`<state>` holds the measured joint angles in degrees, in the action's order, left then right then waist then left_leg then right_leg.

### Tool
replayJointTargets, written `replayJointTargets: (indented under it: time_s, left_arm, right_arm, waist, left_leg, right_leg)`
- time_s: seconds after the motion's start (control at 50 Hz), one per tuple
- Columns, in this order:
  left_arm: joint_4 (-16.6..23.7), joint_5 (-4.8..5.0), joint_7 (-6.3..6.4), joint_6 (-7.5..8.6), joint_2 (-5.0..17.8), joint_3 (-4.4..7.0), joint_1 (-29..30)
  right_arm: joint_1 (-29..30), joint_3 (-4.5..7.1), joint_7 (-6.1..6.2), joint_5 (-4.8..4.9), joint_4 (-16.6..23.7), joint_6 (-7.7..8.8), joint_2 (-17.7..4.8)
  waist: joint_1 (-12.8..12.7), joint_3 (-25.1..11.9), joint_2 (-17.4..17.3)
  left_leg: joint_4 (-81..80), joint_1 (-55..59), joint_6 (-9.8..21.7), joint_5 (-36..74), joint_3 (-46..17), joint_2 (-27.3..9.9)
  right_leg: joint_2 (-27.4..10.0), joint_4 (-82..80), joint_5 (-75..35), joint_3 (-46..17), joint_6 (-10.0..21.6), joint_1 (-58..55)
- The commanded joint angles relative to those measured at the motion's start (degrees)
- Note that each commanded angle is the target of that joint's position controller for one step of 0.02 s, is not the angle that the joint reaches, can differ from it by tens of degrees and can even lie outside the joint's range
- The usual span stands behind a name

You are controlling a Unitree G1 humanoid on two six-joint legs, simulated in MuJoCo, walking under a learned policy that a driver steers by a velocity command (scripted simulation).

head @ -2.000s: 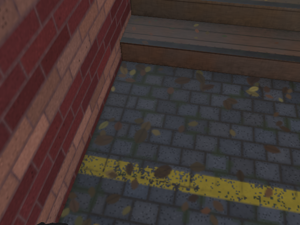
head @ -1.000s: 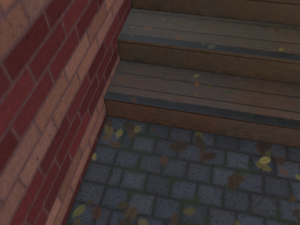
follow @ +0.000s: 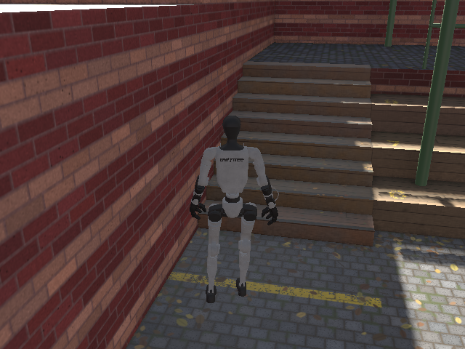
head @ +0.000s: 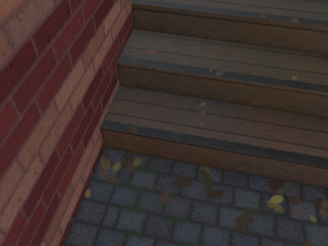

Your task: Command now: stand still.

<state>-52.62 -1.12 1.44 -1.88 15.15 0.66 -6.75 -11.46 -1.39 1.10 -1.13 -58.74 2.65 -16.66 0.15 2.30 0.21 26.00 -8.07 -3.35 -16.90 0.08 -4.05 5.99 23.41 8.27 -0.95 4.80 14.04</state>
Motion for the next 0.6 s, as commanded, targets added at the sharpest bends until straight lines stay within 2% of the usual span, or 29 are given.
replayJointTargets:
  time_s: [0.02,0.38,0.4,0.42,0.5,0.52,0.56,0.6]
  left_arm:
    - [2.6,0.04,0.16,0.75,7.0,1.32,1.4]
    - [0.9,0.32,0.33,0.71,6.6,1.22,-0.3]
    - [1.5,0.58,0.59,0.45,7.0,1.41,1.2]
    - [1.5,0.51,0.75,0.29,7.0,1.44,1.0]
    - [1.2,0.50,0.96,-0.05,6.8,1.55,0.1]
    - [0.7,0.50,0.97,-0.13,6.7,1.59,-1.0]
    - [0.5,1.15,0.98,-0.25,8.6,2.48,-2.4]
    - [1.2,1.40,0.65,0.41,9.6,3.09,-3.0]
  right_arm:
    - [-1.5,1.37,0.21,0.01,1.4,0.48,-7.1]
    - [-4.6,1.20,0.09,0.02,0.8,0.73,-5.8]
    - [-3.9,1.29,0.11,-0.56,1.3,0.83,-6.7]
    - [-3.9,1.35,0.09,-0.58,1.3,0.91,-6.8]
    - [-4.5,1.13,0.02,-0.26,1.4,1.03,-6.1]
    - [-5.8,1.13,0.02,-0.18,0.9,0.96,-5.8]
    - [-5.5,1.38,0.23,0.20,1.4,0.80,-5.9]
    - [-4.9,1.33,0.39,0.26,2.5,1.31,-5.4]
  waist:
    - [-0.1,-2.5,0.3]
    - [-0.3,-2.1,-0.5]
    - [0.0,-1.9,0.4]
    - [-0.2,-2.4,0.0]
    - [-0.3,-2.7,-1.1]
    - [-0.3,-3.9,-0.7]
    - [-0.6,-2.1,1.2]
    - [-0.7,1.2,3.9]
  left_leg:
    - [-3.7,-6.1,1.1,2.6,-0.5,-0.3]
    - [-4.3,-6.4,1.1,2.9,-0.4,-0.2]
    - [-4.6,-6.5,1.0,3.9,-0.3,-0.3]
    - [-4.7,-6.5,1.0,4.1,-0.3,-0.3]
    - [-4.9,-6.8,1.1,3.8,-0.3,-0.3]
    - [-4.5,-6.3,1.3,-0.2,0.5,0.3]
    - [-0.3,-8.2,2.8,-9.4,2.3,1.9]
    - [4.3,-12.0,4.3,-12.1,2.9,2.2]
  right_leg:
    - [-7.7,-5.8,2.0,-10.0,2.5,-6.4]
    - [-6.9,-4.2,-2.2,-9.1,2.7,-7.2]
    - [-6.5,-4.2,-3.7,-8.6,2.2,-6.7]
    - [-6.3,-3.9,-4.4,-8.4,2.1,-7.3]
    - [-6.3,-3.5,-5.3,-8.2,2.2,-8.3]
    - [-5.8,-4.0,1.9,-7.9,2.3,-8.4]
    - [-5.6,-5.4,23.4,-8.7,3.3,-4.5]
    - [-9.5,-9.0,35.4,-14.9,5.4,-0.8]
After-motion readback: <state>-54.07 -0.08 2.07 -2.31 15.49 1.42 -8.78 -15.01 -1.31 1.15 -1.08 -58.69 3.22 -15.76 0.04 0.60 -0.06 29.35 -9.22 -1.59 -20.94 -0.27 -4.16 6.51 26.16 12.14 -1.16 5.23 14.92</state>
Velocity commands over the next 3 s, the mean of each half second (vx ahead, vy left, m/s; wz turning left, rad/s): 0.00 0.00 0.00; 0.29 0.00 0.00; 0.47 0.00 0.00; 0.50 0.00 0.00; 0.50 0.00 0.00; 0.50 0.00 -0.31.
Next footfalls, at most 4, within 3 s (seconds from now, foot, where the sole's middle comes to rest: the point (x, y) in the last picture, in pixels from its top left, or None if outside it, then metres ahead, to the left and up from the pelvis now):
1.08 right None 0.32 -0.15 -0.78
1.54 left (158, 228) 0.58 0.05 -0.78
2.00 right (212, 191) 0.75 -0.19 -0.78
2.44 left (179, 117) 1.06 -0.05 -0.63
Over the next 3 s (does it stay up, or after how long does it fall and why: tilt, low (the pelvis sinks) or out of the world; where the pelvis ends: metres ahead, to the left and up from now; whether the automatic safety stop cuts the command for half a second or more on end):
stays up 1.22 -0.13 0.20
